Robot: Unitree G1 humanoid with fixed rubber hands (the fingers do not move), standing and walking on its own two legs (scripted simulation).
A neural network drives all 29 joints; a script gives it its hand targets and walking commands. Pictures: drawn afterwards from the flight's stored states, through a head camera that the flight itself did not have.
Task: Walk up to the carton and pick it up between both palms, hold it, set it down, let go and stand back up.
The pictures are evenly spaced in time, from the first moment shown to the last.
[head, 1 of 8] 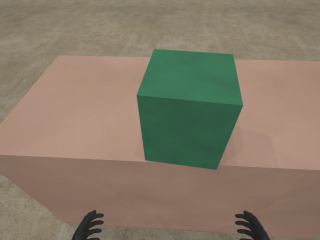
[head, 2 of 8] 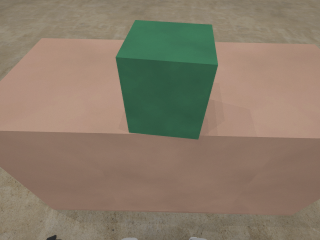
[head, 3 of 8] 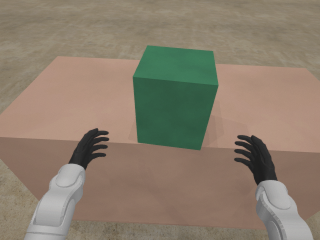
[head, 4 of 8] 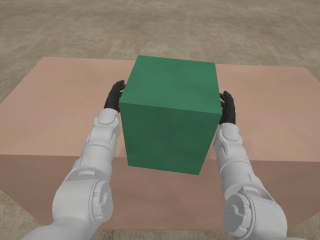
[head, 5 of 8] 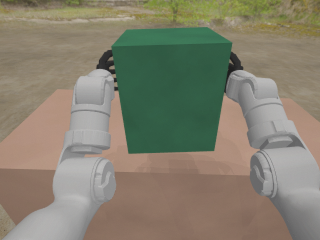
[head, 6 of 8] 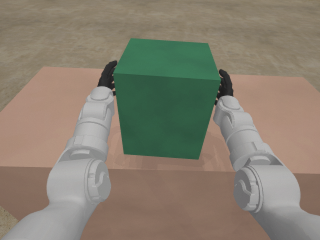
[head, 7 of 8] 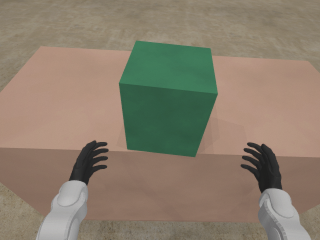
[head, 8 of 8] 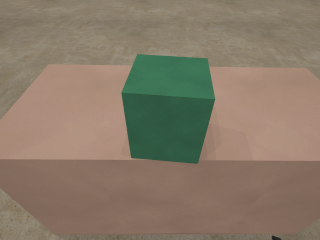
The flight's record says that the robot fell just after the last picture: no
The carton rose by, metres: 0.20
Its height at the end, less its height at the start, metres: +0.00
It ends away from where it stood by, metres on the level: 0.02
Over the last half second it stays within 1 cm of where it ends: yes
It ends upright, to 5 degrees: yes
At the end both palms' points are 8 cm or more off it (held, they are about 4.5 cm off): yes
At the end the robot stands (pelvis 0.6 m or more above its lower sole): yes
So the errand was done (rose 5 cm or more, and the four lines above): yes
